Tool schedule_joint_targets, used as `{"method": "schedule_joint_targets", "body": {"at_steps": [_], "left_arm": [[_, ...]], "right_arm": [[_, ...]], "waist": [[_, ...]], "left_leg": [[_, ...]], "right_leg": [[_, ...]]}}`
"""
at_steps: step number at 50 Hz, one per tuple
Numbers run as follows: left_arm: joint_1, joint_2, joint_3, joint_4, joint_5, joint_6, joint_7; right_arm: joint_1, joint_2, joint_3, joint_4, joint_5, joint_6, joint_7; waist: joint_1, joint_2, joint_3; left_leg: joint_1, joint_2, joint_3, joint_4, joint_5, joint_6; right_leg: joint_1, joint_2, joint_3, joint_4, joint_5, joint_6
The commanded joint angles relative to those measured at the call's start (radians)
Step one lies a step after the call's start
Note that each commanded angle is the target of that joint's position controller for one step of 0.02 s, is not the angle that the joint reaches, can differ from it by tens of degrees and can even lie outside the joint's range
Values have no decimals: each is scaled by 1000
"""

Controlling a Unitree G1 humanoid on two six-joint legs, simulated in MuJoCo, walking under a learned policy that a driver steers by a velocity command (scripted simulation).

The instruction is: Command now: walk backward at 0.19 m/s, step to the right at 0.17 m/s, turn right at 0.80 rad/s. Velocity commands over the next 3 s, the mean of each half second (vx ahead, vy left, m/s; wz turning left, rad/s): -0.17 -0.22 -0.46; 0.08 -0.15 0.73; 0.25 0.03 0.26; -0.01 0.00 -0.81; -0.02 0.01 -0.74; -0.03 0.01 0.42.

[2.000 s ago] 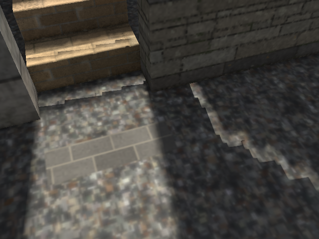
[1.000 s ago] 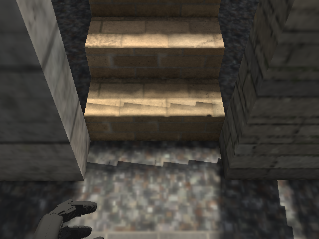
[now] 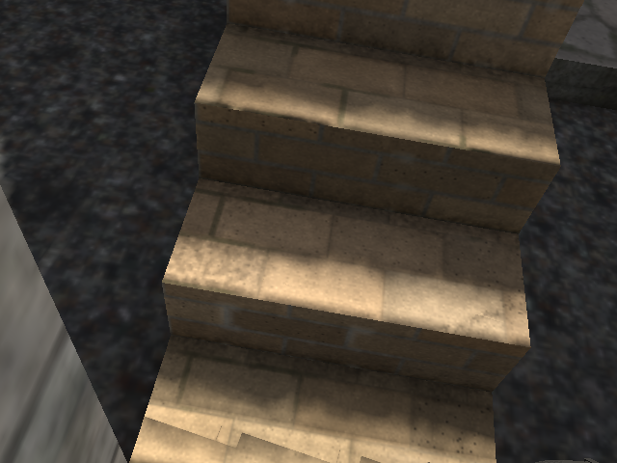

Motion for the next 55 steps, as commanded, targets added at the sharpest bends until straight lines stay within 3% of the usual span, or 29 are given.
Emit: {"method": "schedule_joint_targets", "body": {"at_steps": [1,4,5,6,7,8,9,10,12,14,19,20,21,22,23,25,28,31,33,39,40,41,43,44,45,46,48,51,55], "left_arm": [[70,31,10,-25,30,-30,-19],[126,30,8,14,11,-44,-47],[152,22,19,26,2,-65,-44],[163,-21,22,33,13,-99,-46],[254,120,75,65,31,-146,-3],[368,241,101,55,54,-171,-2],[390,231,113,77,77,-211,23],[289,183,108,52,73,-226,32],[43,132,100,-38,-3,-200,39],[-85,118,91,-104,-9,-153,3],[-265,80,58,-196,-16,-62,-24],[78,51,62,-25,-58,-17,26],[-55,-113,18,-183,-35,-30,-4],[-69,-23,40,-193,-42,-25,-3],[-182,52,69,-206,-29,-20,15],[-184,110,96,-172,12,-37,66],[-182,76,81,-187,25,-68,84],[-194,32,73,-190,22,-47,64],[-216,4,64,-227,11,-69,56],[-149,34,103,-253,-4,-102,73],[-96,105,135,-295,-20,-168,74],[-45,202,163,-148,-47,-67,103],[-144,175,156,-158,-14,-5,146],[-316,82,120,-298,-8,-114,104],[-397,56,102,-283,10,-169,92],[-254,136,129,-191,-11,-100,97],[-233,153,121,-177,-10,-79,100],[-153,134,112,-143,9,-113,102],[-94,153,106,-103,17,-110,116]], "right_arm": [[34,-246,-85,-42,19,3,-15],[85,-303,-136,-55,12,42,-26],[48,-279,-135,-77,20,47,-24],[99,-163,-100,-91,61,46,-6],[156,-90,-80,-123,78,45,2],[133,-58,-52,-222,97,-4,-24],[-115,-92,-39,-308,121,-32,-27],[-226,-83,-35,-366,117,-44,-29],[-111,-164,-69,-300,117,-54,-52],[39,-135,-61,-247,117,-35,-51],[186,47,2,-206,146,-13,111],[147,-16,-31,-143,26,103,22],[99,-134,-33,-270,80,2,75],[162,-200,-66,-234,75,-26,71],[279,-143,-58,-193,70,-33,80],[186,-116,-44,-207,81,-53,98],[105,-128,-39,-198,79,-46,81],[207,-165,-55,-150,100,-32,62],[203,-208,-72,-172,130,6,88],[236,-161,-42,-160,114,58,124],[280,-141,-32,-155,111,93,94],[193,-149,-63,-230,84,100,64],[347,-160,-70,-205,138,126,19],[284,-77,-9,-218,47,77,55],[298,-96,-24,-197,33,73,65],[233,-118,-53,-196,62,160,54],[197,-63,-23,-232,70,202,68],[209,-20,-17,-212,64,196,62],[133,-47,-39,-207,50,185,76]], "waist": [[-26,211,-86],[-60,251,-85],[-28,231,-91],[13,138,-134],[14,-108,-167],[58,-274,-262],[140,-125,-264],[131,-98,-222],[66,-139,-179],[-39,-60,-151],[-68,6,-129],[19,102,-110],[70,196,-89],[8,348,-139],[-83,292,-147],[-32,218,-107],[21,109,-97],[-20,164,-140],[-31,191,-139],[7,257,-228],[58,128,-277],[-33,204,-192],[-62,-69,-163],[-37,-261,-108],[-100,-89,-117],[-48,119,-190],[-32,73,-73],[-9,2,-90],[28,-127,-122]], "left_leg": [[231,220,-36,-2,753,204],[309,338,-91,57,912,252],[289,300,-50,107,738,193],[226,188,-11,205,516,74],[23,21,37,434,54,-71],[-336,-150,-78,640,-665,-203],[-494,-180,-229,739,-740,-197],[-518,-162,-307,822,-705,-169],[-478,-81,-338,912,-558,-94],[-246,-74,-334,826,-384,-42],[45,-97,-240,205,168,-90],[-19,-96,-252,-45,117,14],[-20,89,-511,-9,689,116],[-11,261,-766,-127,573,287],[36,260,-875,-181,280,316],[-20,207,-817,-135,248,274],[-159,119,-643,-107,449,253],[-55,80,-639,-99,543,226],[-14,33,-631,-76,480,191],[-34,84,-845,4,509,197],[-240,-64,-703,136,353,85],[-378,-158,-511,208,-211,-34],[-411,-168,-366,671,-358,-118],[-454,-217,-385,928,-369,-127],[-464,-179,-373,1084,-346,-132],[-568,-9,-382,929,-12,-57],[-549,-51,-364,842,9,-47],[-377,-25,-294,507,-80,-10],[-253,-80,-182,255,-197,58]], "right_leg": [[7,-86,-60,-341,-47,1],[37,-50,-127,-543,-69,-25],[90,-28,-166,-670,58,-56],[219,1,-206,-895,406,-111],[443,-43,-3,-868,1092,-275],[801,-217,348,-856,1252,-543],[837,-222,374,-878,1066,-554],[737,-213,335,-864,927,-516],[514,-256,283,-789,799,-513],[223,-268,285,-815,673,-458],[110,-180,205,-784,70,-321],[236,53,-35,-736,34,-262],[150,17,3,-540,-197,-104],[84,51,-17,-478,-328,-40],[4,62,32,-288,-465,0],[-56,38,115,24,-403,22],[107,15,58,-35,-308,-8],[189,13,-1,-305,-275,11],[244,41,-82,-549,-373,9],[458,64,-58,-901,151,-156],[719,-83,47,-960,485,-332],[708,-232,105,-896,576,-380],[524,-351,117,-1016,492,-491],[446,-306,98,-1050,545,-565],[393,-320,56,-1030,569,-548],[456,-396,101,-1175,-221,-361],[417,-303,3,-1227,-181,-278],[479,-264,-194,-1189,1,-268],[519,-307,-228,-1102,-218,-275]]}}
